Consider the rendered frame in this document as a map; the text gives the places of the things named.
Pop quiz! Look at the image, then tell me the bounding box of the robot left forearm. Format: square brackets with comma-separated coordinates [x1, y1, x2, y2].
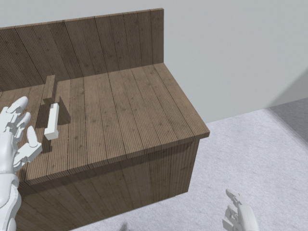
[0, 173, 22, 231]

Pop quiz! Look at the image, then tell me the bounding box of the tap lever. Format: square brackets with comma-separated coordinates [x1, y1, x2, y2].
[44, 103, 59, 140]

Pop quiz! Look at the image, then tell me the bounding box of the counter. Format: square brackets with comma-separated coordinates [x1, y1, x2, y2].
[0, 8, 210, 231]

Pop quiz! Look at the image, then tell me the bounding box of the right robot hand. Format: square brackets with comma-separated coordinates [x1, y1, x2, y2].
[222, 189, 260, 231]

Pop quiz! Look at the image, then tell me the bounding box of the left robot hand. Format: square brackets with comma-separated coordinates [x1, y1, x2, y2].
[0, 96, 42, 175]

